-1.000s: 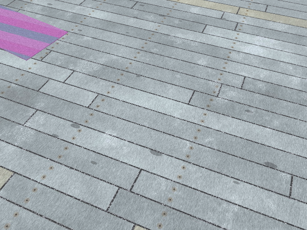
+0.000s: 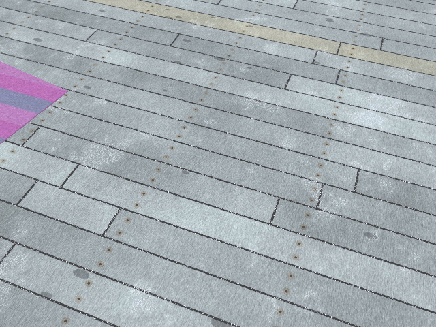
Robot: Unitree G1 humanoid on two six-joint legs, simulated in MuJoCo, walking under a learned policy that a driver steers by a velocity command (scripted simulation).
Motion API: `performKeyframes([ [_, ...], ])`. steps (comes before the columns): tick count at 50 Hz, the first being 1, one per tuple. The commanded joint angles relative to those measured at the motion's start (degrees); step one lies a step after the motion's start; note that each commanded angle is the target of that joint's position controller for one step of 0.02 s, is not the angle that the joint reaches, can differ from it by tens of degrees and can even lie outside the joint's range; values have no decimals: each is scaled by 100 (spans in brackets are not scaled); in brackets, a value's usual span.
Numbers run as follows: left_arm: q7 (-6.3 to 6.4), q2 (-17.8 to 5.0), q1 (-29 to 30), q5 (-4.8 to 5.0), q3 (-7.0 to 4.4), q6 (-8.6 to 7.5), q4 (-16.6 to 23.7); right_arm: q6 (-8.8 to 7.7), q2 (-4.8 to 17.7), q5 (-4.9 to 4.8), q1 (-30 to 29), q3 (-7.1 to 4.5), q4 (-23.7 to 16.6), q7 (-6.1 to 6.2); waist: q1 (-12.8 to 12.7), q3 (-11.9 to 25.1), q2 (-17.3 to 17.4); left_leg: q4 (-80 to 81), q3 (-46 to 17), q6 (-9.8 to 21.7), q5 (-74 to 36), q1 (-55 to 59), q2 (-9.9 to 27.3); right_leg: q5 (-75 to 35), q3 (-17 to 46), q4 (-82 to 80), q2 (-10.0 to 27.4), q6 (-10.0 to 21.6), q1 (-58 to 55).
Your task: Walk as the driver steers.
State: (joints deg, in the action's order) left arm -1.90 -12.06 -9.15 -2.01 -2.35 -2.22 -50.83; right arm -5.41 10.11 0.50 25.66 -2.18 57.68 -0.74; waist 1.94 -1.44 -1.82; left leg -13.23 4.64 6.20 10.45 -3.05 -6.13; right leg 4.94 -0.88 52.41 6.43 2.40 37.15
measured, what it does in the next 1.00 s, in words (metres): walks ahead: right foot, then left foot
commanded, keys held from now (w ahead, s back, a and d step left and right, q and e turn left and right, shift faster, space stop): w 0.60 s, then w+e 0.40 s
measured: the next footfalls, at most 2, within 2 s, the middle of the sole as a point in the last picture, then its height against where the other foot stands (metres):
right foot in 0.26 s outside the picture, level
left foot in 0.80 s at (192, 294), level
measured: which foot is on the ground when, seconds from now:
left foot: down 0.00-0.28, up 0.30-0.78, down 0.80-1.00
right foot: up 0.00-0.24, down 0.26-0.80, up 0.82-1.00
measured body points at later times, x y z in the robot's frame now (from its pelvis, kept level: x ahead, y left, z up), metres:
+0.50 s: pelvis +0.28 -0.05 +0.00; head +0.30 -0.06 +0.45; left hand +0.27 +0.20 -0.15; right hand +0.36 -0.30 -0.14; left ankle +0.32 +0.09 -0.67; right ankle +0.28 -0.11 -0.75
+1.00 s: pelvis +0.55 +0.00 +0.00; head +0.57 +0.01 +0.45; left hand +0.63 +0.25 -0.15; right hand +0.57 -0.26 -0.13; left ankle +0.57 +0.08 -0.75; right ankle +0.51 -0.13 -0.66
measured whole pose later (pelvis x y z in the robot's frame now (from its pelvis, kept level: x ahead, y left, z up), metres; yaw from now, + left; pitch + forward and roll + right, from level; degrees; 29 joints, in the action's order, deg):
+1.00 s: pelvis +0.55 +0.00 +0.00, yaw -9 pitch +0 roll +0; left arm -1.1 -14.0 -15.5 -1.6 -4.5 -1.8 -54.9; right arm -5.9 11.7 1.2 14.9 -3.2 54.3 0.5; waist -0.5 -2.4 -2.3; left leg -21.3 10.3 3.9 10.5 -11.0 -0.2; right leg 15.3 -0.2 65.1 3.1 4.9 29.8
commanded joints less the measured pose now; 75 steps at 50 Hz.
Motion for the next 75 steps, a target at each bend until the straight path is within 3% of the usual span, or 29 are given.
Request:
performKeyframes([
  [1,-25,-167,594,41,-3,-42,393,-93,614,-17,266,-79,-159,36,10,-461,387,801,-1021,546,-1113,-188,1571,-611,-150,-766,-65,-88,229],
  [9,-5,-220,1477,74,3,-122,691,-40,706,102,762,-49,183,175,163,-547,528,80,-850,515,-3064,1051,1831,-23,-424,-1940,-474,209,-53],
  [12,115,-420,-14,61,-133,-223,224,-12,873,83,493,-75,224,189,-535,213,580,-1657,-553,271,-5076,878,1669,303,-656,-2533,-1004,577,-2123],
  [13,184,-687,-1067,-37,-243,-284,-85,-21,858,40,362,-56,149,180,-966,797,505,-2878,-426,166,-4136,-45,1493,228,-191,-2567,-578,815,-3671],
  [14,246,-1294,-1902,-211,-400,-304,-182,-37,375,-170,609,64,-89,119,-1019,1687,-464,-5018,-56,-88,-1495,-1972,885,956,2080,-2687,1144,1376,-5536],
  [15,171,-1308,-1840,-57,-422,-226,-221,-33,532,-180,882,-20,-20,119,-881,2094,-860,-6372,-424,-102,1972,-3036,141,690,4047,-3435,1933,1904,-5841],
  [16,136,-1022,-1281,96,-357,-196,-198,-8,808,-49,317,-117,-115,137,-665,1202,-199,-6510,-812,-26,1415,-3457,585,946,3241,-3557,1556,1667,-5107],
  [17,97,-676,-915,134,-255,-250,-171,-51,746,34,-167,-114,-258,115,-540,432,69,-6129,-852,-6,937,-3327,795,-40,2437,-3690,1292,1379,-4124],
  [21,147,-213,-812,114,-104,-375,-412,189,337,182,-133,-83,-224,-29,-7,16,-70,-5365,-640,-208,556,-2673,1091,-512,1283,-4263,670,1095,-2812],
  [27,152,-413,-1424,140,-96,-424,-671,279,371,144,-1590,-53,-736,-100,-150,-432,-93,-3770,-310,-466,-585,-3371,1286,-913,541,-4615,357,1008,-2812],
  [35,247,-613,-2090,80,-96,-360,-899,202,484,70,-2871,-25,-1189,-86,-479,-496,-177,-2133,-208,-381,-720,-3184,961,-1669,753,-4125,590,954,-3913],
  [37,273,-713,-1916,47,-130,-334,-871,129,587,58,-2627,-68,-1164,-58,-296,-390,-209,-1835,-206,-291,-295,-2607,822,-2149,827,-3738,624,859,-3951],
  [39,251,-739,-1721,85,-143,-318,-840,11,789,106,-1313,-190,-749,27,276,264,16,-1240,-93,-99,-296,-775,570,-2837,580,-2249,249,662,-3575],
  [40,227,-565,-1639,147,-96,-335,-676,-65,1204,248,-287,-315,-560,110,638,1023,429,-1168,-1021,165,88,738,1492,-1605,346,-761,-98,534,-2599],
  [41,232,130,-2273,392,36,-307,-528,-46,1809,360,73,-459,-583,125,408,1807,1644,-728,-3371,737,655,2343,3178,1810,-233,1246,-988,265,-583],
  [42,269,-492,-2140,243,-131,-254,-583,61,1503,183,-244,-420,-668,102,357,1776,1184,-292,-4062,834,1010,1855,3225,2392,274,1972,-851,354,-143],
  [44,207,-413,-1393,167,-172,-215,-437,34,778,120,-1117,-225,-777,73,46,422,458,32,-2457,519,712,368,2738,1490,389,1851,-334,371,-96],
  [48,46,-131,-1242,14,-203,56,-327,-128,491,58,-939,-140,-543,139,-295,47,646,370,-1055,226,-521,-512,2276,1037,287,1489,-115,252,-449],
  [56,-140,-82,400,22,-107,146,347,-200,630,55,-385,-142,-310,162,-174,-397,562,540,357,150,-1412,-346,2027,-495,-128,-349,-109,119,96],
  [61,-204,-155,1129,-19,-60,139,681,-112,855,75,73,-192,-150,224,2,-532,585,287,755,129,-2155,473,2277,-152,-561,-1328,-244,373,-67],
  [64,-165,-305,965,-56,-124,134,692,14,1060,86,110,-247,-109,268,-124,-332,736,-557,1062,35,-4141,848,2293,637,-887,-1612,-675,634,-737],
  [66,-101,-475,0,-42,-238,87,432,135,1241,79,66,-298,-133,259,-517,266,730,-2190,1191,-8,-5082,871,2259,1030,-1007,-1915,-1154,903,-1806],
  [67,-26,-696,-933,-91,-358,34,141,175,1261,66,-29,-297,-224,234,-941,786,467,-3593,1275,-187,-4226,160,2169,893,-709,-2366,-1164,1110,-3109],
  [68,71,-1338,-1460,-164,-542,14,90,162,823,-15,50,-200,-521,184,-1003,1445,-416,-5536,1239,-450,-1221,-1771,1796,1721,1412,-2557,355,1618,-4838],
  [69,105,-1780,-1339,-13,-615,64,232,83,733,-24,-254,-197,-972,69,-773,1727,-1083,-7045,302,-726,2259,-3626,558,1413,4417,-3590,1451,2326,-5610],
  [70,150,-1601,-1317,59,-571,134,155,29,1046,24,-1116,-258,-1116,47,-904,1036,-78,-6971,-470,-639,1646,-4300,939,1056,3606,-3742,1212,2038,-5276],
  [72,158,-867,-613,118,-370,46,135,-16,805,-15,-864,-199,-822,60,-333,136,573,-5836,-494,-458,717,-3461,1421,-924,1810,-3727,632,1256,-3728],
  [73,186,-788,-512,147,-321,-15,132,77,653,79,-427,-158,-764,48,-85,297,149,-5594,-457,-515,696,-3056,1414,-1071,1623,-3881,674,1350,-3405],
  [75,174,-524,-508,158,-214,-197,52,283,640,192,-316,-159,-608,0,6,257,95,-5401,-482,-558,630,-2584,1442,-1299,1237,-4131,453,1251,-2936],
])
